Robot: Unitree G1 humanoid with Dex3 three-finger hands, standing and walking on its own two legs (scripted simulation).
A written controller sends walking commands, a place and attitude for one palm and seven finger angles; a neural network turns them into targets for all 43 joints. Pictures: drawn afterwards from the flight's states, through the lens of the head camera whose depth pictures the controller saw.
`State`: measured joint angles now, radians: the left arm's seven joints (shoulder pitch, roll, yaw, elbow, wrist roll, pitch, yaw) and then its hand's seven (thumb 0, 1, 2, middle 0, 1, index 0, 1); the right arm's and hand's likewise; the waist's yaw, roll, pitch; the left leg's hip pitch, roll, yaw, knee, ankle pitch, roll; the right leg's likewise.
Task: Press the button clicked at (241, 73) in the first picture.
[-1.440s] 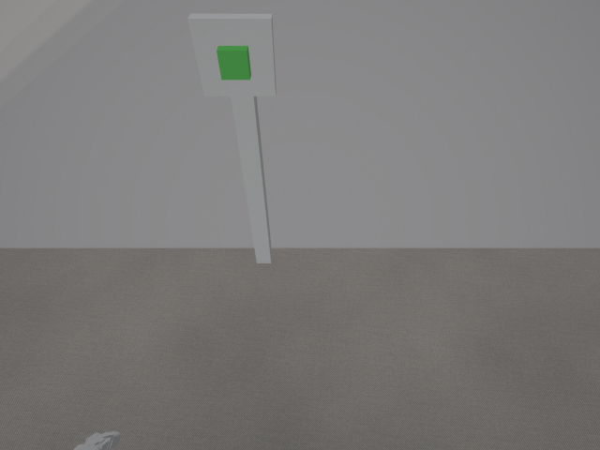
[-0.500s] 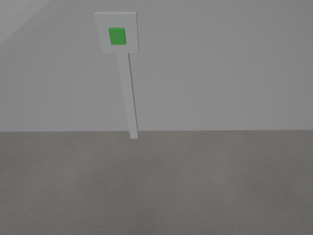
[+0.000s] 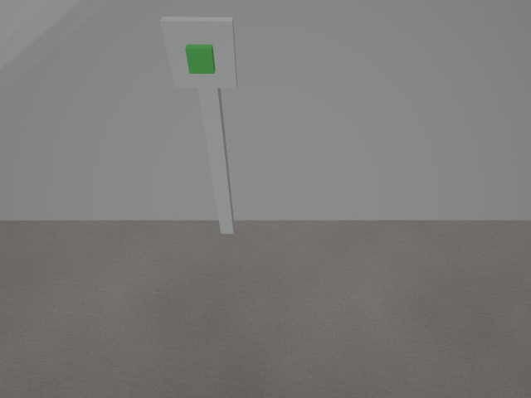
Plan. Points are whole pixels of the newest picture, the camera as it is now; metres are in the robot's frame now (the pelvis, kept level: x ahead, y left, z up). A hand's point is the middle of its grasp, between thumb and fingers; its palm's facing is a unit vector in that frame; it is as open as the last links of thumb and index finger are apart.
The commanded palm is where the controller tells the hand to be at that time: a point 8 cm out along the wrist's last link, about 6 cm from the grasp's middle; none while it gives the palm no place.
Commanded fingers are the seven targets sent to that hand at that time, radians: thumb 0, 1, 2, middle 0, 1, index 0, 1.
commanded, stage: look at it before walking up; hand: left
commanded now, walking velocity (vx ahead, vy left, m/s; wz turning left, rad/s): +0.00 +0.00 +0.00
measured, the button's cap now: (200, 58) +0.90 +0.23 +0.08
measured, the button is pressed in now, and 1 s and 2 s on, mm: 0 0 0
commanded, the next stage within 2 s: take the last steps up to it in 0.10 s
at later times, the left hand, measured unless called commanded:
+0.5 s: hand out of the picture +0.04 +0.21 -0.19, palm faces +0.04 -0.98 -0.21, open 7.4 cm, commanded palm none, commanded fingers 0.00 0.90 0.90 -0.20 -0.30 -0.20 -0.30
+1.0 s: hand (187, 351) +0.24 +0.17 -0.18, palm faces +0.09 -0.97 -0.21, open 7.3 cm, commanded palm none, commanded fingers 0.00 0.90 0.90 -0.20 -0.30 -0.20 -0.30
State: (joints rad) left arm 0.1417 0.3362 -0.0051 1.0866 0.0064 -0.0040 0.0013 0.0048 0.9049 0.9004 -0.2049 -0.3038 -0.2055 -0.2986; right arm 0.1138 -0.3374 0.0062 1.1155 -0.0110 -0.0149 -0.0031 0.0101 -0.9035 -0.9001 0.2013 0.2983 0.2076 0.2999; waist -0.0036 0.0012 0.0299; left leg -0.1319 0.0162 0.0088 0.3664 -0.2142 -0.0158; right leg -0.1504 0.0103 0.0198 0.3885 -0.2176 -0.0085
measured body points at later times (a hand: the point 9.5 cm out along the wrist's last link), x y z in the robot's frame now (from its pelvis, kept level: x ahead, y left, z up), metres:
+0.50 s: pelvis +0.04 +0.01 -0.01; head +0.03 +0.03 +0.44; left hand +0.03 +0.27 -0.17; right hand +0.05 -0.24 -0.16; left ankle -0.01 +0.13 -0.75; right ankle +0.00 -0.11 -0.75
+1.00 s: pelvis +0.19 -0.02 -0.02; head +0.21 -0.02 +0.43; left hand +0.23 +0.22 -0.17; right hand +0.13 -0.24 -0.17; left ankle +0.12 +0.10 -0.67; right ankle +0.22 -0.12 -0.75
